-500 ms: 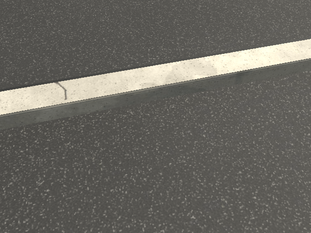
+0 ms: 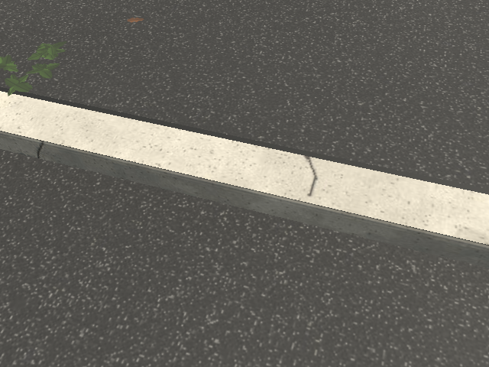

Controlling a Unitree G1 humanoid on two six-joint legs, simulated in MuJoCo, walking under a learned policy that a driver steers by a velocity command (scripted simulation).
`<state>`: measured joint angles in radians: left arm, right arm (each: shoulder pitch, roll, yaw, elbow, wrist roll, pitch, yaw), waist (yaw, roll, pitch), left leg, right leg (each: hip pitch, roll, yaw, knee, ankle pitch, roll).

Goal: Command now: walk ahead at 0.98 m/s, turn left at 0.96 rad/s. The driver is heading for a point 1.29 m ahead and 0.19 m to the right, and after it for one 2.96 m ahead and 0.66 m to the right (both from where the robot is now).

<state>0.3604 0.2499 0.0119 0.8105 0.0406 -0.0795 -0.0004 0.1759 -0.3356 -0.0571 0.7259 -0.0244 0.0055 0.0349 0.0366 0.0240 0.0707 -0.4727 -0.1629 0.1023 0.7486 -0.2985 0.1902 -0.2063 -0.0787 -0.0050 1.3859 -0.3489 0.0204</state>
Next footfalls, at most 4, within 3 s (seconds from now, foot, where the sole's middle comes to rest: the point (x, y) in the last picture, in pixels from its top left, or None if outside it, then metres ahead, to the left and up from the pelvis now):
0.34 right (308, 322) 0.55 -0.09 -0.74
0.74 left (208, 237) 0.81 0.20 -0.74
1.14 right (275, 133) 1.14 0.00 -0.63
1.50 left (282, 48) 1.59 -0.03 -0.63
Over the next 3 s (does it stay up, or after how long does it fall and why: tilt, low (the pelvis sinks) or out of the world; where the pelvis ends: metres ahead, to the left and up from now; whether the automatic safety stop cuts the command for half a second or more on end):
stays up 1.54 -0.11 0.16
